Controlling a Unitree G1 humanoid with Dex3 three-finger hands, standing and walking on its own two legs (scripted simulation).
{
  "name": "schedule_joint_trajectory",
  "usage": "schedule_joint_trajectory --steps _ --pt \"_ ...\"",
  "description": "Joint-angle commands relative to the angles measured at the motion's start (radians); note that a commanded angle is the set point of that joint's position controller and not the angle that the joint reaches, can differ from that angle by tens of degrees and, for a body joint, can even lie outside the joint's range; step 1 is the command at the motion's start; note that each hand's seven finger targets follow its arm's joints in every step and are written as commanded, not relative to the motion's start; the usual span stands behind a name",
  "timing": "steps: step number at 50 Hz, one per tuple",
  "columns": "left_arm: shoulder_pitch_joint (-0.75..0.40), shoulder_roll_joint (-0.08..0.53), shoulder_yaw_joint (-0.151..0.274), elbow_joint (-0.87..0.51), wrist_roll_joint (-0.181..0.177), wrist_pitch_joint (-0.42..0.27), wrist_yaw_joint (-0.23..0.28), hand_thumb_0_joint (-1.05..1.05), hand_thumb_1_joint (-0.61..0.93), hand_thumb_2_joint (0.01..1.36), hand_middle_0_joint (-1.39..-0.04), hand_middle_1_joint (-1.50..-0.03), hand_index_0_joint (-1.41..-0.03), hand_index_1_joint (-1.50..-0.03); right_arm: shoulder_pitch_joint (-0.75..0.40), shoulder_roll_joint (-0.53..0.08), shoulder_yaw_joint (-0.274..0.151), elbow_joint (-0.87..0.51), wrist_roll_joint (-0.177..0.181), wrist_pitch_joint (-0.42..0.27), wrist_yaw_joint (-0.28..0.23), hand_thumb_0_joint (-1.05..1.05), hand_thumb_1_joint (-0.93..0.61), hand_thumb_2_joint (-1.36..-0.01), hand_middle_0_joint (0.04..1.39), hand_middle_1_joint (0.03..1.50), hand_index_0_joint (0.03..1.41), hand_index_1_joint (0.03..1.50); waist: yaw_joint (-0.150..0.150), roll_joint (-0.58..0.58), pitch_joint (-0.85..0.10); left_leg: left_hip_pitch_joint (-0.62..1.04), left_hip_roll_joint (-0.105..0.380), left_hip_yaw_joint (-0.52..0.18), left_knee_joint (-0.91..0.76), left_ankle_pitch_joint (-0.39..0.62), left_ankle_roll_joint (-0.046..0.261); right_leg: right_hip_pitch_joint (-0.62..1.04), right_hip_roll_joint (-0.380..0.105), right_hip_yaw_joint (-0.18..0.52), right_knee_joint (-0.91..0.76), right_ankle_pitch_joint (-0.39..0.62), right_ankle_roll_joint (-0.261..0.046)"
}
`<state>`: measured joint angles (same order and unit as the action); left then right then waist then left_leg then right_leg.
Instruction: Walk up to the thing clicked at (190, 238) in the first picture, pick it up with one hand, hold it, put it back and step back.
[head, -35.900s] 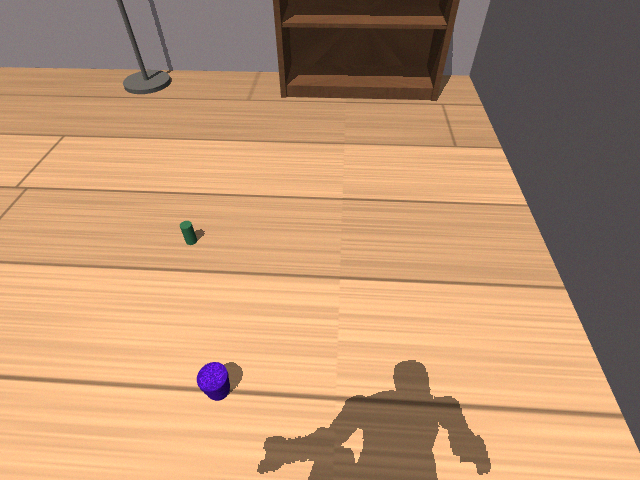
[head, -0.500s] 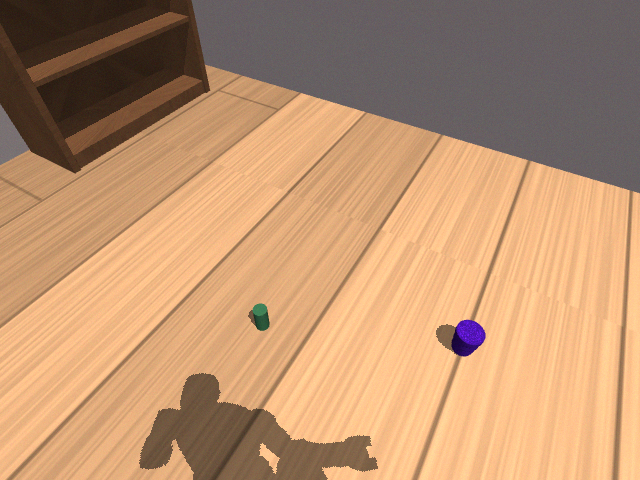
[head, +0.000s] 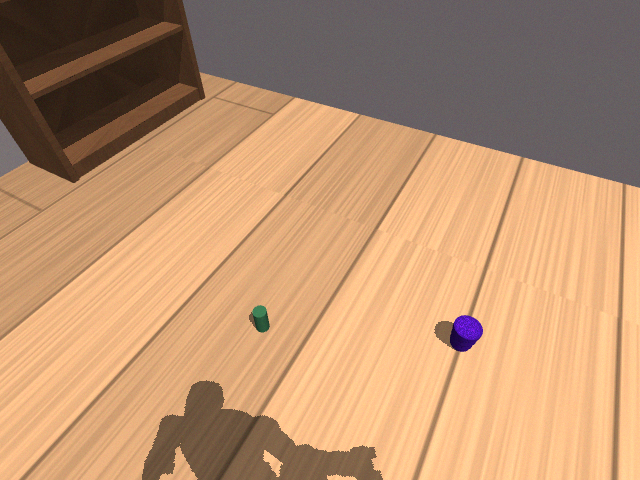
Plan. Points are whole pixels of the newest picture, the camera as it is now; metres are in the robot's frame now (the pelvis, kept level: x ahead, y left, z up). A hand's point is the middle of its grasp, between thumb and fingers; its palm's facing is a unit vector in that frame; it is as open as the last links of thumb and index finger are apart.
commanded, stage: stand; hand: left
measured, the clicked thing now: (261, 319) +0.79 +0.24 -0.73
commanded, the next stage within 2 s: walk up in 0.50 s
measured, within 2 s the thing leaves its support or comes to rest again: neither
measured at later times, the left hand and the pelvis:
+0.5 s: hand out of the picture +0.06 +0.25 -0.16, palm faces -0.03 -0.94 -0.34, open 7.4 cm; pelvis -0.01 +0.00 +0.00, yaw +0 degrees
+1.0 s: hand out of the picture +0.15 +0.31 -0.16, palm faces -0.06 -0.94 -0.33, open 7.4 cm; pelvis +0.10 +0.03 -0.01, yaw +0 degrees
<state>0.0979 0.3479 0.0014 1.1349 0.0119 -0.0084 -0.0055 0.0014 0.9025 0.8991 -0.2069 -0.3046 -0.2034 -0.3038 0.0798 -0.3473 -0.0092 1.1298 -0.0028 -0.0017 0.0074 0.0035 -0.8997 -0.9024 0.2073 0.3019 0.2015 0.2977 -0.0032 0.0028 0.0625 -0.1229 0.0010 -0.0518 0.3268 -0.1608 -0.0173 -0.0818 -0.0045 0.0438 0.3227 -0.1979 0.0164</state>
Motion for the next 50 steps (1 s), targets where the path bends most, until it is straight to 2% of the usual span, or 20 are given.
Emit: schedule_joint_trajectory --steps 1,13,15,24,25,26,28,30,31,32,34,35,37,38,39,40,42,43,47,50 --pt "-0.032 0.215 0.038 -0.061 -0.004 -0.027 0.015 0.0 0.9 0.9 -0.2 -0.3 -0.2 -0.3 -0.045 -0.21 -0.039 -0.056 -0.004 -0.026 -0.008 0.0 -0.9 -0.9 0.2 0.3 0.2 0.3 0.0 -0.004 -0.06 0.025 0.107 -0.07 -0.047 0.076 0.03 -0.045 -0.109 0.069 -0.068 0.06 -0.036" --pt "-0.012 0.227 0.039 -0.066 -0.004 -0.026 0.013 0.0 0.9 0.9 -0.2 -0.3 -0.2 -0.3 -0.01 -0.215 -0.038 -0.047 -0.006 -0.023 -0.007 0.0 -0.9 -0.9 0.2 0.3 0.2 0.3 -0.001 0.002 -0.062 -0.011 0.106 -0.078 -0.053 0.009 0.035 -0.045 -0.108 0.075 -0.07 0.004 -0.038" --pt "-0.012 0.226 0.038 -0.067 -0.002 -0.027 0.013 0.0 0.9 0.9 -0.2 -0.3 -0.2 -0.3 -0.006 -0.215 -0.037 -0.051 -0.004 -0.026 -0.008 0.0 -0.9 -0.9 0.2 0.3 0.2 0.3 -0.003 -0.004 -0.087 0.007 0.111 -0.077 -0.041 0.073 0.036 -0.023 -0.114 0.075 -0.056 0.074 -0.041" --pt "-0.006 0.229 0.037 -0.067 -0.005 -0.024 0.013 0.0 0.9 0.9 -0.2 -0.3 -0.2 -0.3 0.006 -0.213 -0.029 -0.051 -0.003 -0.027 -0.011 0.0 -0.9 -0.9 0.2 0.3 0.2 0.3 -0.002 -0.012 -0.062 0.01 0.111 -0.079 -0.044 0.087 0.035 -0.044 -0.112 0.07 -0.048 0.074 -0.041" --pt "0.066 0.285 0.089 -0.115 0.007 -0.032 -0.01 0.0 0.9 0.9 -0.2 -0.3 -0.2 -0.3 0.071 -0.283 -0.078 -0.105 -0.018 -0.038 0.011 0.0 -0.9 -0.9 0.2 0.3 0.2 0.3 0.007 0.003 -0.158 0.016 0.062 -0.077 0.02 -0.374 0.099 -0.006 -0.048 0.059 0.009 -0.349 -0.078" --pt "0.082 0.289 0.096 -0.104 0.016 -0.03 -0.017 0.0 0.9 0.9 -0.2 -0.3 -0.2 -0.3 0.074 -0.288 -0.087 -0.105 -0.03 -0.036 0.019 0.0 -0.9 -0.9 0.2 0.3 0.2 0.3 0.017 0.012 -0.08 -0.096 0.07 -0.106 0.025 -0.542 0.108 -0.053 -0.06 0.096 0.03 -0.505 -0.096" --pt "0.094 0.279 0.109 -0.132 0.019 -0.032 -0.023 0.0 0.9 0.9 -0.2 -0.3 -0.2 -0.3 0.011 -0.251 -0.089 -0.156 -0.034 -0.036 0.025 0.0 -0.9 -0.9 0.2 0.3 0.2 0.3 0.045 -0.022 0.063 -0.28 0.061 -0.106 0.092 -0.466 0.101 -0.08 -0.109 0.186 0.016 -0.511 -0.133" --pt "0.169 0.317 0.127 -0.135 0.021 -0.044 -0.018 0.0 0.9 0.9 -0.2 -0.3 -0.2 -0.3 -0.038 -0.214 -0.09 -0.196 -0.033 -0.047 0.028 0.0 -0.9 -0.9 0.2 0.3 0.2 0.3 0.083 -0.142 0.088 -0.447 -0.002 0.026 0.299 -0.232 0.055 0.082 -0.233 0.35 -0.128 -0.437 -0.21" --pt "0.183 0.342 0.137 -0.153 0.027 -0.052 -0.017 0.0 0.9 0.9 -0.2 -0.3 -0.2 -0.3 -0.03 -0.221 -0.094 -0.209 -0.037 -0.051 0.027 0.0 -0.9 -0.9 0.2 0.3 0.2 0.3 0.089 -0.16 0.077 -0.486 0.041 0.012 0.406 -0.257 0.041 0.111 -0.318 0.426 -0.165 -0.322 -0.257" --pt "0.158 0.344 0.141 -0.172 0.027 -0.054 -0.019 0.0 0.9 0.9 -0.2 -0.3 -0.2 -0.3 -0.003 -0.23 -0.097 -0.213 -0.034 -0.055 0.029 0.0 -0.9 -0.9 0.2 0.3 0.2 0.3 0.067 -0.138 0.05 -0.467 0.064 0.0 0.407 -0.289 0.045 0.114 -0.328 0.417 -0.158 -0.291 -0.274" --pt "0.079 0.35 0.14 -0.219 0.033 -0.054 -0.023 0.0 0.9 0.9 -0.2 -0.3 -0.2 -0.3 0.056 -0.232 -0.105 -0.221 -0.03 -0.061 0.04 0.0 -0.9 -0.9 0.2 0.3 0.2 0.3 0.024 -0.182 0.041 -0.323 0.098 -0.01 0.322 -0.31 0.057 -0.012 -0.292 0.314 -0.138 -0.33 -0.247" --pt "0.034 0.333 0.133 -0.24 0.029 -0.049 -0.028 0.0 0.9 0.9 -0.2 -0.3 -0.2 -0.3 0.116 -0.23 -0.112 -0.207 -0.028 -0.067 0.041 0.0 -0.9 -0.9 0.2 0.3 0.2 0.3 -0.014 -0.185 0.035 -0.205 0.089 0.013 0.22 -0.254 0.062 -0.07 -0.25 0.24 -0.081 -0.244 -0.217" --pt "0.019 0.262 0.106 -0.267 0.016 -0.034 -0.035 0.0 0.9 0.9 -0.2 -0.3 -0.2 -0.3 0.275 -0.234 -0.136 -0.161 -0.042 -0.078 0.033 0.0 -0.9 -0.9 0.2 0.3 0.2 0.3 -0.099 -0.079 -0.015 0.136 -0.002 0.09 0.052 -0.077 0.046 -0.266 -0.106 0.054 0.183 -0.072 -0.14" --pt "0.066 0.182 0.085 -0.287 0.004 -0.033 -0.038 0.0 0.9 0.9 -0.2 -0.3 -0.2 -0.3 0.354 -0.31 -0.163 -0.161 -0.054 -0.086 0.018 0.0 -0.9 -0.9 0.2 0.3 0.2 0.3 -0.126 0.185 -0.06 0.292 0.161 -0.212 -0.104 -0.287 0.088 -0.45 0.023 -0.04 0.521 -0.122 -0.083" --pt "0.094 0.186 0.087 -0.281 0.006 -0.034 -0.027 0.0 0.9 0.9 -0.2 -0.3 -0.2 -0.3 0.354 -0.405 -0.175 -0.183 -0.055 -0.094 0.017 0.0 -0.9 -0.9 0.2 0.3 0.2 0.3 -0.109 0.269 -0.035 0.268 0.378 -0.557 -0.169 -0.366 0.18 -0.603 0.104 0.019 0.686 -0.354 -0.064" --pt "0.073 0.278 0.101 -0.272 0.01 -0.036 -0.016 0.0 0.9 0.9 -0.2 -0.3 -0.2 -0.3 0.304 -0.389 -0.171 -0.209 -0.027 -0.09 0.018 0.0 -0.9 -0.9 0.2 0.3 0.2 0.3 -0.083 0.108 0.025 0.13 0.411 -0.541 -0.145 -0.305 0.231 -0.564 0.026 0.129 0.744 -0.346 -0.076" --pt "0.161 0.268 0.095 -0.249 -0.008 -0.038 -0.023 0.0 0.9 0.9 -0.2 -0.3 -0.2 -0.3 0.214 -0.302 -0.134 -0.261 -0.014 -0.091 0.013 0.0 -0.9 -0.9 0.2 0.3 0.2 0.3 -0.011 0.077 0.031 0.138 0.309 -0.29 -0.093 -0.114 0.207 -0.531 -0.021 0.115 0.724 -0.229 -0.071" --pt "0.18 0.272 0.097 -0.238 -0.008 -0.039 -0.027 0.0 0.9 0.9 -0.2 -0.3 -0.2 -0.3 0.201 -0.282 -0.128 -0.274 -0.013 -0.093 0.009 0.0 -0.9 -0.9 0.2 0.3 0.2 0.3 -0.004 0.097 0.045 0.105 0.279 -0.212 -0.096 -0.065 0.195 -0.503 -0.037 0.103 0.679 -0.192 -0.06" --pt "0.145 0.244 0.091 -0.282 0.001 -0.035 -0.049 0.0 0.9 0.9 -0.2 -0.3 -0.2 -0.3 0.252 -0.287 -0.125 -0.299 -0.014 -0.092 0.01 0.0 -0.9 -0.9 0.2 0.3 0.2 0.3 -0.034 0.154 0.058 0.106 0.243 -0.076 -0.094 0.18 0.218 -0.474 -0.048 0.005 0.509 -0.114 -0.02" --pt "0.093 0.225 0.094 -0.325 0.009 -0.039 -0.061 0.0 0.9 0.9 -0.2 -0.3 -0.2 -0.3 0.265 -0.294 -0.126 -0.325 -0.01 -0.09 0.013 0.0 -0.9 -0.9 0.2 0.3 0.2 0.3 -0.035 0.154 0.05 0.061 0.23 -0.008 -0.042 0.278 0.215 -0.379 -0.072 -0.049 0.371 -0.027 -0.037"
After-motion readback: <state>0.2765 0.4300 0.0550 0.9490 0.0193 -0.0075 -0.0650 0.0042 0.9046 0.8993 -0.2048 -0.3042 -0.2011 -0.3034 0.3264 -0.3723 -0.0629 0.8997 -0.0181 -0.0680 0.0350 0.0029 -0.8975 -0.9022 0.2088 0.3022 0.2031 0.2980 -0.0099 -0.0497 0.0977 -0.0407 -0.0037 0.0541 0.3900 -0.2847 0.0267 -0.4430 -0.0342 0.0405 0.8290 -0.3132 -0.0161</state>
